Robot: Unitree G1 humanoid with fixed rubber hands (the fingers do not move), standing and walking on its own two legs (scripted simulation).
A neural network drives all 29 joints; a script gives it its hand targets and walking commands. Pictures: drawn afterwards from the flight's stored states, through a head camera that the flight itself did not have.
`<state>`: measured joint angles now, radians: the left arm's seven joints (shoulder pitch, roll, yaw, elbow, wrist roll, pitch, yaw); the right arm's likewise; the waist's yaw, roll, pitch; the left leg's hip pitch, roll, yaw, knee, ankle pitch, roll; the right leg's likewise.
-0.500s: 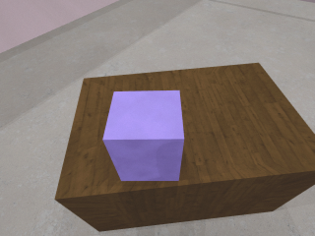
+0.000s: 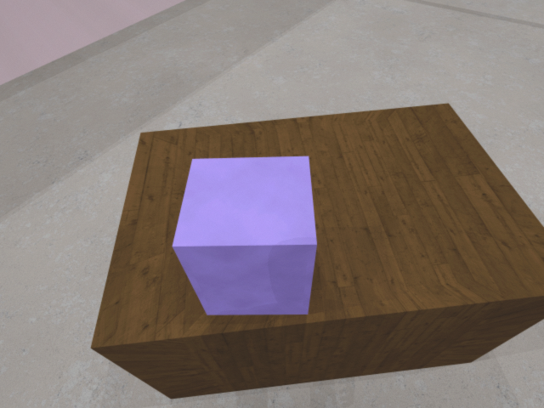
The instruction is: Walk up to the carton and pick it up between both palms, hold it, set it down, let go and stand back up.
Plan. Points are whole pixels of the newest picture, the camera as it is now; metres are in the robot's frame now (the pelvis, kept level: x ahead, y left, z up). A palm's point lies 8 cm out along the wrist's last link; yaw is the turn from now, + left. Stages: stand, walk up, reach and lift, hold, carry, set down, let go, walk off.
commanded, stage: stand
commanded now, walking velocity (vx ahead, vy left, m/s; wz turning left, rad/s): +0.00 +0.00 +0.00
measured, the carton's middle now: (253, 241) +0.41 +0.05 -0.06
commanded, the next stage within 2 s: none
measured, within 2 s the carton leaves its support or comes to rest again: neither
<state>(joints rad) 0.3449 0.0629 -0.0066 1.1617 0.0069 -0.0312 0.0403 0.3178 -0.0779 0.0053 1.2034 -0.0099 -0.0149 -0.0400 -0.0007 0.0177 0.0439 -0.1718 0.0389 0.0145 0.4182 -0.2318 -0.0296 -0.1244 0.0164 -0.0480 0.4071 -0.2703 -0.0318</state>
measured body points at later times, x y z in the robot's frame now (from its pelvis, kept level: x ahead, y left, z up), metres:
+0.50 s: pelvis +0.01 -0.01 +0.00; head +0.04 -0.01 +0.45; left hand -0.03 +0.18 -0.16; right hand -0.03 -0.20 -0.17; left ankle -0.01 +0.14 -0.74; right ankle -0.03 -0.10 -0.74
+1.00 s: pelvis +0.02 -0.01 +0.00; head +0.03 -0.02 +0.45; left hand -0.02 +0.18 -0.16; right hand -0.02 -0.20 -0.17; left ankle -0.01 +0.14 -0.74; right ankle -0.03 -0.10 -0.74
